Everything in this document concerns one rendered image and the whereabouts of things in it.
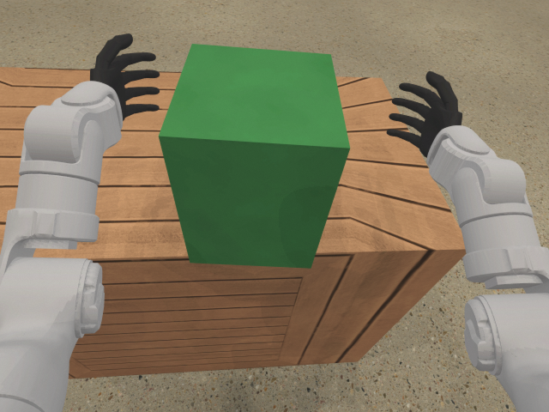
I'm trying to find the right robot upper arm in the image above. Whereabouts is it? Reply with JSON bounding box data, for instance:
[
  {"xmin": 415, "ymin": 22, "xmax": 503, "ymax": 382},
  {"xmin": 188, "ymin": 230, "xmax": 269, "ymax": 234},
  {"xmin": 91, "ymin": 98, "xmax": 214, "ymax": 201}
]
[{"xmin": 464, "ymin": 293, "xmax": 549, "ymax": 412}]

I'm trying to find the robot left forearm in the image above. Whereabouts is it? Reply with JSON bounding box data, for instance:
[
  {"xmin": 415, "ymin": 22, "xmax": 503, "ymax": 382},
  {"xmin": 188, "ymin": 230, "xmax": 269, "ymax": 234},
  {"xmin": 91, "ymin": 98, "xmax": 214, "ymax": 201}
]
[{"xmin": 0, "ymin": 81, "xmax": 123, "ymax": 285}]

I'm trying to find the right robot hand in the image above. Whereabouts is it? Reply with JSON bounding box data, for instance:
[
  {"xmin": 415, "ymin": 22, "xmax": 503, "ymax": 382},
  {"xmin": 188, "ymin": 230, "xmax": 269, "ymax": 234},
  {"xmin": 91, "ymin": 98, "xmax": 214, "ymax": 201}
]
[{"xmin": 387, "ymin": 71, "xmax": 462, "ymax": 158}]

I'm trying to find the left robot upper arm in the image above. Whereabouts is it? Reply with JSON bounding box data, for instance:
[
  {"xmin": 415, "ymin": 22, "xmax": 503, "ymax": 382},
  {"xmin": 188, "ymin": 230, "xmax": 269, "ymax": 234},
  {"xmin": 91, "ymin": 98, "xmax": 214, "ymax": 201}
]
[{"xmin": 0, "ymin": 257, "xmax": 105, "ymax": 412}]

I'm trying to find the pedestal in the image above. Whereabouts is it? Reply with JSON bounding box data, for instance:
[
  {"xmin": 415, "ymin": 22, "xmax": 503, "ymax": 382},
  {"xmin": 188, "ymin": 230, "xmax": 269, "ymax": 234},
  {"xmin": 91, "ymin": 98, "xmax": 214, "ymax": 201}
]
[{"xmin": 0, "ymin": 67, "xmax": 466, "ymax": 379}]

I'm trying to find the robot right forearm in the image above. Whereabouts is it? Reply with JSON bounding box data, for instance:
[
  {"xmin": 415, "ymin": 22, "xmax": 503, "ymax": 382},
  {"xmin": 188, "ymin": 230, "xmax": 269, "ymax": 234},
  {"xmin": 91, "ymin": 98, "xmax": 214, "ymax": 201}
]
[{"xmin": 426, "ymin": 125, "xmax": 549, "ymax": 294}]

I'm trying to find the left robot hand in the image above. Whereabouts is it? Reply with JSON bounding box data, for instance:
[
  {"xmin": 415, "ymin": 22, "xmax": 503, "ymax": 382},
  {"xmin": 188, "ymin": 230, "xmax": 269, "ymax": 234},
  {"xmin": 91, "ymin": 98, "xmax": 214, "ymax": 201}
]
[{"xmin": 90, "ymin": 33, "xmax": 160, "ymax": 121}]

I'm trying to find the carton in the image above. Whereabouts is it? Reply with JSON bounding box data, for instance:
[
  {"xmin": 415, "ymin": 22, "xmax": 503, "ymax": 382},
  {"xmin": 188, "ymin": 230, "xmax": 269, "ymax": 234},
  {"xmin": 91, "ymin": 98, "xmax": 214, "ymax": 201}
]
[{"xmin": 159, "ymin": 44, "xmax": 350, "ymax": 269}]

